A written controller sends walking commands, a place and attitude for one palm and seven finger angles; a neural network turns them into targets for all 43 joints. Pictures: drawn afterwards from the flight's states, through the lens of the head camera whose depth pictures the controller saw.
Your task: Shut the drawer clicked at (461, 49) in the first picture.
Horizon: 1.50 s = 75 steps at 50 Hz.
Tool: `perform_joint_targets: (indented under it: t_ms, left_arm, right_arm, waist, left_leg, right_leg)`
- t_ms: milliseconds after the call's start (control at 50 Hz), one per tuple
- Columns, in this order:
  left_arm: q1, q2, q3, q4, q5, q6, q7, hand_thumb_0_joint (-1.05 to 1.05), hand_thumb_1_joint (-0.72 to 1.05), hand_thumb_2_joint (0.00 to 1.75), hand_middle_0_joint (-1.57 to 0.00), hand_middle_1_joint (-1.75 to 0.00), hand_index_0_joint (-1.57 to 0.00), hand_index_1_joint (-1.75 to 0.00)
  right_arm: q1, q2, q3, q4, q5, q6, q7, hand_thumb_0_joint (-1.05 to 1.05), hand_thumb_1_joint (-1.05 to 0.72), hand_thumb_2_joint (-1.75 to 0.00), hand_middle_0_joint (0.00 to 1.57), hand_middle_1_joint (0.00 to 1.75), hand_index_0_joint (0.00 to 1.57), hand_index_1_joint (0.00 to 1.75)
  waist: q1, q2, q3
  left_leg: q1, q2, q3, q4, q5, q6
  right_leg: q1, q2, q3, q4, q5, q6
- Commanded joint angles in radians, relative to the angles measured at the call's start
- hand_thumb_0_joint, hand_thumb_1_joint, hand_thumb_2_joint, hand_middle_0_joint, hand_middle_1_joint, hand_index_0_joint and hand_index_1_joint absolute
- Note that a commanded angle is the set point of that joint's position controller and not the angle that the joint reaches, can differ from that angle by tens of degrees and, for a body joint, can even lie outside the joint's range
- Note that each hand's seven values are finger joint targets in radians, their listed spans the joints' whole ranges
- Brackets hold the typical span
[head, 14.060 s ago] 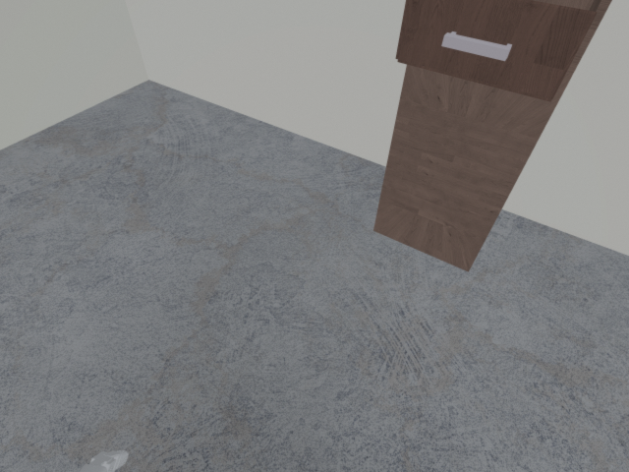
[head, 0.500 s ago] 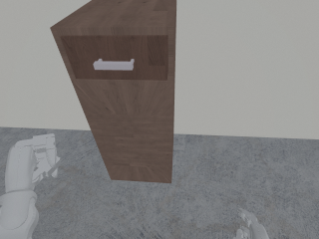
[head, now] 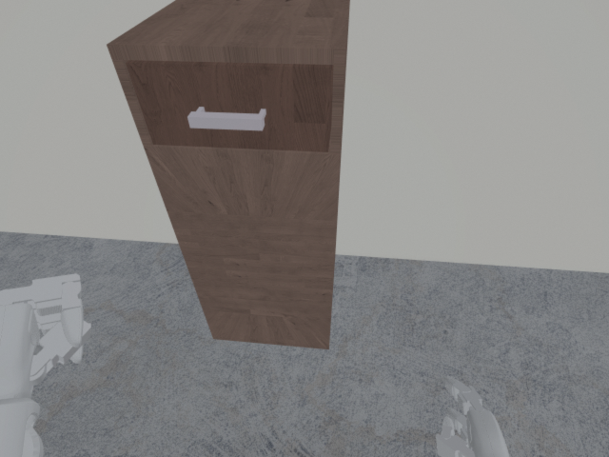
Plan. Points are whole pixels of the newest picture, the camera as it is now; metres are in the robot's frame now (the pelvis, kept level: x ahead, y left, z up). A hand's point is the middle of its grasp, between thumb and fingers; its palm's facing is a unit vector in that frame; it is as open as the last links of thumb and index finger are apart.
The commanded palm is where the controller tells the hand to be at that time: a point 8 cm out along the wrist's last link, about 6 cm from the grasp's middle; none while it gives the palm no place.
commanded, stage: step back with the hand held close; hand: left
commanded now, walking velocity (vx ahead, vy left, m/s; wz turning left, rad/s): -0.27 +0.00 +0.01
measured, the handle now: (229, 116) +0.67 +0.23 +0.15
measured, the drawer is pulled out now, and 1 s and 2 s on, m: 0.00 0.00 0.00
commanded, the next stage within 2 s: stop stepping back and stand still in 1.12 s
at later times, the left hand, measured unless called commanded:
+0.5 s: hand (43, 381) +0.13 +0.26 +0.15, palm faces +0.36 -0.79 -0.50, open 3.2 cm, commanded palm +0.08 +0.30 +0.17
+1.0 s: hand out of the picture +0.06 +0.24 +0.15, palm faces +0.30 -0.84 -0.45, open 3.2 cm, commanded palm +0.00 +0.29 +0.17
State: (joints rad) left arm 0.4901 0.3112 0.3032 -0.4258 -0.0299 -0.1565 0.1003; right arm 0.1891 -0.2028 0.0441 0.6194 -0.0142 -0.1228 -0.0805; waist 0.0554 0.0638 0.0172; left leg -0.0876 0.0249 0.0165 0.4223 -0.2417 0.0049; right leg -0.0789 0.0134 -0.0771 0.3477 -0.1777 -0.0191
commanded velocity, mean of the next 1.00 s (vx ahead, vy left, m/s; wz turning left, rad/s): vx -0.31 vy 0.00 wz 0.00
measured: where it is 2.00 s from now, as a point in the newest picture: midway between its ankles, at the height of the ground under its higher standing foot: outside the picture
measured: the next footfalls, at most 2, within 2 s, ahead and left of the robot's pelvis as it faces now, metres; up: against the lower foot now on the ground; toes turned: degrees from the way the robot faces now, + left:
right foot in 0.94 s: -0.20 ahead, -0.09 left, +0.00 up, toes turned +1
left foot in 1.48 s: -0.24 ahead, +0.14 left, +0.00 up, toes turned +3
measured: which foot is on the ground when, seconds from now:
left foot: down 0.00-1.00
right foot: down 0.00-0.70, up 0.72-0.92, down 0.94-1.00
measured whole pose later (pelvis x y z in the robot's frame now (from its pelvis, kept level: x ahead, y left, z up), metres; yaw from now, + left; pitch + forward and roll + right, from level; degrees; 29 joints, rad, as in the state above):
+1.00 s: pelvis -0.14 +0.01 -0.02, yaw -3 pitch +4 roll -2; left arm 0.60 0.40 0.37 -0.62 -0.03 -0.29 0.14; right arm 0.17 -0.17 0.02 0.62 -0.02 -0.13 -0.06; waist 0.02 0.00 0.01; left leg -0.53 0.04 0.02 0.49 -0.05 0.01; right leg -0.17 0.06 0.01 0.47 -0.40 -0.02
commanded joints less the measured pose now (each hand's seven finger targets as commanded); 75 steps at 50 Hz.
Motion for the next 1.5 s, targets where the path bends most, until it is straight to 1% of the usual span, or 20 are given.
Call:
perform_joint_targets:
  t_ms: [0,120,240,420,580,640,680,700,760,860,940,1000,1060,1120,1180,1220,1260,1300,1420,1480]
  left_arm:
    - [0.011,0.166,0.108,-0.231,-0.007,-0.072,0.011,0.00,0.90,0.90,-1.40,-1.60,-1.40,-1.60]
    - [0.104,0.213,0.159,-0.301,-0.019,-0.088,0.021,0.00,0.90,0.90,-1.40,-1.60,-1.40,-1.60]
    - [0.156,0.237,0.195,-0.352,-0.021,-0.098,0.034,0.00,0.90,0.90,-1.40,-1.60,-1.40,-1.60]
    - [0.107,0.214,0.186,-0.328,0.009,-0.126,0.048,0.00,0.90,0.90,-1.40,-1.60,-1.40,-1.60]
    - [0.027,0.229,0.161,-0.380,0.012,-0.152,0.086,0.00,0.90,0.90,-1.40,-1.60,-1.40,-1.60]
    - [0.030,0.230,0.173,-0.389,0.009,-0.159,0.094,0.00,0.90,0.90,-1.40,-1.60,-1.40,-1.60]
    - [0.034,0.217,0.195,-0.396,0.029,-0.169,0.095,0.00,0.90,0.90,-1.40,-1.60,-1.40,-1.60]
    - [0.020,0.227,0.202,-0.398,0.040,-0.169,0.090,0.00,0.90,0.90,-1.40,-1.60,-1.40,-1.60]
    - [0.091,0.231,0.204,-0.366,0.028,-0.179,0.078,0.00,0.90,0.90,-1.40,-1.60,-1.40,-1.60]
    - [0.132,0.204,0.148,-0.383,-0.012,-0.170,0.062,0.00,0.90,0.90,-1.40,-1.60,-1.40,-1.60]
    - [0.058,0.294,0.202,-0.406,-0.028,-0.197,0.061,0.00,0.90,0.90,-1.40,-1.60,-1.40,-1.60]
    - [0.076,0.292,0.213,-0.413,-0.032,-0.189,0.052,0.00,0.90,0.90,-1.40,-1.60,-1.40,-1.60]
    - [0.178,0.303,0.236,-0.392,-0.053,-0.162,0.027,0.00,0.90,0.90,-1.40,-1.60,-1.40,-1.60]
    - [0.179,0.268,0.224,-0.380,-0.066,-0.154,0.018,0.00,0.90,0.90,-1.40,-1.60,-1.40,-1.60]
    - [0.200,0.269,0.230,-0.347,-0.066,-0.137,0.029,0.00,0.90,0.90,-1.40,-1.60,-1.40,-1.60]
    - [0.186,0.318,0.250,-0.371,-0.049,-0.129,0.044,0.00,0.90,0.90,-1.40,-1.60,-1.40,-1.60]
    - [0.145,0.278,0.233,-0.323,-0.021,-0.089,0.047,0.00,0.90,0.90,-1.40,-1.60,-1.40,-1.60]
    - [0.090,0.240,0.182,-0.314,-0.011,-0.093,0.039,0.00,0.90,0.90,-1.40,-1.60,-1.40,-1.60]
    - [0.001,0.196,0.105,-0.319,0.031,-0.097,0.096,0.00,0.90,0.90,-1.40,-1.60,-1.40,-1.60]
    - [-0.009,0.235,0.134,-0.404,0.029,-0.122,0.096,0.00,0.90,0.90,-1.40,-1.60,-1.40,-1.60]
  right_arm:
    - [-0.119,-0.129,-0.061,-0.179,-0.001,0.003,0.002,0.00,-0.90,-0.90,0.20,0.30,0.20,0.30]
    - [-0.116,-0.136,-0.082,-0.213,0.011,0.042,-0.004,0.00,-0.90,-0.90,0.20,0.30,0.20,0.30]
    - [-0.113,-0.128,-0.093,-0.244,0.017,0.060,-0.013,0.00,-0.90,-0.90,0.20,0.30,0.20,0.30]
    - [-0.090,-0.145,-0.098,-0.253,0.017,0.032,-0.020,0.00,-0.90,-0.90,0.20,0.30,0.20,0.30]
    - [-0.046,-0.120,-0.082,-0.213,0.006,0.013,-0.023,0.00,-0.90,-0.90,0.20,0.30,0.20,0.30]
    - [-0.057,-0.136,-0.078,-0.218,0.008,0.005,-0.040,0.00,-0.90,-0.90,0.20,0.30,0.20,0.30]
    - [-0.063,-0.151,-0.079,-0.229,0.003,-0.015,-0.043,0.00,-0.90,-0.90,0.20,0.30,0.20,0.30]
    - [-0.057,-0.136,-0.086,-0.228,0.000,-0.022,-0.038,0.00,-0.90,-0.90,0.20,0.30,0.20,0.30]
    - [-0.059,-0.122,-0.101,-0.219,0.003,-0.045,-0.020,0.00,-0.90,-0.90,0.20,0.30,0.20,0.30]
    - [-0.070,-0.119,-0.087,-0.172,-0.006,-0.065,0.008,0.00,-0.90,-0.90,0.20,0.30,0.20,0.30]
    - [-0.074,-0.087,-0.068,-0.137,-0.001,-0.042,0.006,0.00,-0.90,-0.90,0.20,0.30,0.20,0.30]
    - [-0.080,-0.103,-0.083,-0.154,0.022,-0.045,-0.015,0.00,-0.90,-0.90,0.20,0.30,0.20,0.30]
    - [-0.103,-0.119,-0.080,-0.190,0.016,-0.026,-0.009,0.00,-0.90,-0.90,0.20,0.30,0.20,0.30]
    - [-0.121,-0.126,-0.090,-0.190,-0.009,-0.042,0.007,0.00,-0.90,-0.90,0.20,0.30,0.20,0.30]
    - [-0.136,-0.122,-0.095,-0.211,0.009,-0.026,0.011,0.00,-0.90,-0.90,0.20,0.30,0.20,0.30]
    - [-0.099,-0.112,-0.115,-0.185,0.028,-0.007,0.021,0.00,-0.90,-0.90,0.20,0.30,0.20,0.30]
    - [-0.082,-0.091,-0.106,-0.150,0.008,0.008,0.012,0.00,-0.90,-0.90,0.20,0.30,0.20,0.30]
    - [-0.093,-0.066,-0.068,-0.180,0.008,0.007,-0.002,0.00,-0.90,-0.90,0.20,0.30,0.20,0.30]
    - [-0.010,-0.114,-0.070,-0.129,0.000,-0.069,-0.048,0.00,-0.90,-0.90,0.20,0.30,0.20,0.30]
    - [-0.022,-0.151,-0.085,-0.169,0.012,-0.076,-0.031,0.00,-0.90,-0.90,0.20,0.30,0.20,0.30]
  waist:
    - [-0.041,-0.059,-0.013]
    - [-0.038,-0.008,-0.190]
    - [-0.034,-0.006,-0.206]
    - [-0.049,0.006,-0.064]
    - [-0.068,-0.161,-0.068]
    - [-0.068,0.016,-0.040]
    - [-0.063,0.257,-0.057]
    - [-0.058,0.257,-0.059]
    - [-0.048,0.081,-0.095]
    - [-0.057,0.138,-0.086]
    - [-0.052,-0.140,-0.204]
    - [-0.060,-0.149,-0.319]
    - [-0.039,0.084,-0.305]
    - [-0.027,0.214,-0.187]
    - [-0.028,0.083,-0.080]
    - [-0.014,-0.335,-0.069]
    - [-0.055,-0.271,-0.030]
    - [-0.081,-0.201,-0.025]
    - [-0.058,-0.050,-0.095]
    - [-0.043,0.051,-0.173]
  left_leg:
    - [-0.076,0.003,-0.040,-0.008,0.168,0.034]
    - [-0.088,0.034,-0.056,0.000,0.407,0.022]
    - [-0.165,0.058,-0.081,-0.004,0.433,0.020]
    - [-0.522,0.094,-0.131,-0.095,-0.191,0.074]
    - [-0.166,-0.012,-0.067,0.258,-0.191,0.015]
    - [-0.284,0.058,-0.172,0.050,-0.300,0.040]
    - [-0.658,0.233,-0.395,-0.293,-0.603,0.119]
    - [-0.726,0.281,-0.443,-0.346,-0.580,0.147]
    - [-0.525,0.255,-0.355,-0.237,-0.319,0.149]
    - [-0.301,0.160,-0.223,-0.202,-0.118,0.062]
    - [-0.038,0.020,-0.011,0.172,0.148,-0.021]
    - [0.051,0.009,0.015,0.145,0.421,0.003]
    - [0.108,0.129,-0.145,-0.011,0.728,0.072]
    - [-0.210,0.225,-0.244,-0.260,0.192,0.105]
    - [-0.427,0.103,-0.084,-0.141,-0.186,0.011]
    - [-0.257,-0.138,-0.026,0.689,-0.193,-0.074]
    - [-0.398,-0.052,-0.104,0.892,-0.151,-0.045]
    - [-0.374,0.014,-0.042,0.678,-0.071,-0.044]
    - [-0.121,-0.009,0.022,-0.031,-0.059,0.026]
    - [-0.032,0.137,-0.129,-0.008,0.340,0.058]
  right_leg:
    - [-0.128,-0.091,0.111,-0.090,0.108,0.005]
    - [-0.028,-0.082,0.067,0.055,0.313,0.015]
    - [-0.023,-0.069,0.068,0.148,0.324,0.022]
    - [0.001,-0.062,0.116,0.211,0.034,0.025]
    - [-0.505,-0.216,0.218,-0.052,-0.389,-0.054]
    - [-0.438,-0.107,0.140,0.099,-0.381,-0.005]
    - [-0.082,0.034,0.071,0.505,-0.217,0.044]
    - [-0.027,0.051,0.083,0.672,-0.194,0.046]
    - [-0.141,0.041,0.113,0.637,-0.284,0.031]
    - [-0.149,0.040,0.038,0.118,-0.271,-0.002]
    - [-0.293,-0.207,0.200,-0.026,0.286,-0.067]
    - [-0.194,-0.128,0.083,0.112,0.607,0.037]
    - [-0.251,0.025,0.048,0.265,0.065,0.059]
    - [-0.143,0.069,0.062,0.385,-0.422,0.010]
    - [-0.077,0.006,0.062,0.084,-0.273,-0.034]
    - [-0.607,-0.422,0.564,-0.309,-0.517,-0.182]
    - [-0.622,-0.365,0.377,-0.226,-0.495,-0.155]
    - [-0.473,-0.240,0.209,-0.130,-0.270,-0.098]
    - [-0.194,-0.205,0.225,0.012,-0.031,-0.050]
    - [-0.150,-0.082,0.125,0.188,0.144,0.013]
